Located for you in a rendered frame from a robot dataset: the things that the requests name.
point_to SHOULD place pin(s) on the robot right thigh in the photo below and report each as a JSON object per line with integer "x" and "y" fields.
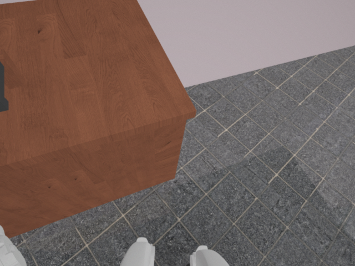
{"x": 207, "y": 257}

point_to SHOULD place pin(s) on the right robot shin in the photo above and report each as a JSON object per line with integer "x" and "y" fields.
{"x": 201, "y": 247}

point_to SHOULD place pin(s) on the counter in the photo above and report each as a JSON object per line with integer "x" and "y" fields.
{"x": 96, "y": 110}

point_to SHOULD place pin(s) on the robot left upper arm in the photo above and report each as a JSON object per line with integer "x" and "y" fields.
{"x": 9, "y": 254}

